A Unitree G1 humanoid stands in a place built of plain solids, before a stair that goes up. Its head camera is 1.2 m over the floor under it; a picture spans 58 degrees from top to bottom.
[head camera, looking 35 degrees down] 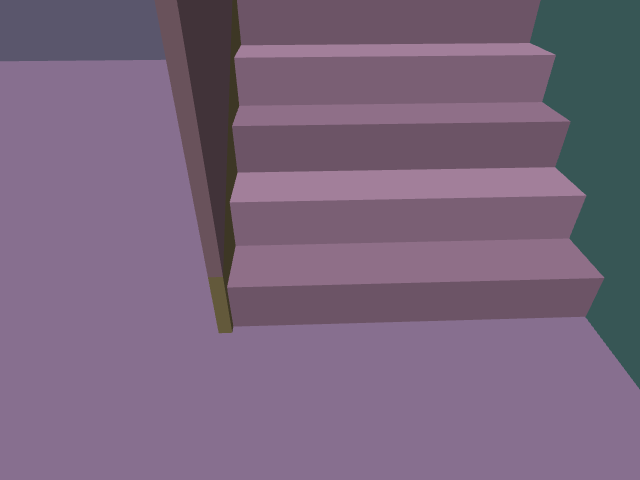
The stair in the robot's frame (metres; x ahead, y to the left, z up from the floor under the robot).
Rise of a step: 0.20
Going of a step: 0.25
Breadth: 1.35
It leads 2 degrees to the left of straight ahead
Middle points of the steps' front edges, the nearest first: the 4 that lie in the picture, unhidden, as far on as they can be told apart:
1.17 -0.35 0.20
1.42 -0.34 0.39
1.67 -0.33 0.59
1.92 -0.32 0.79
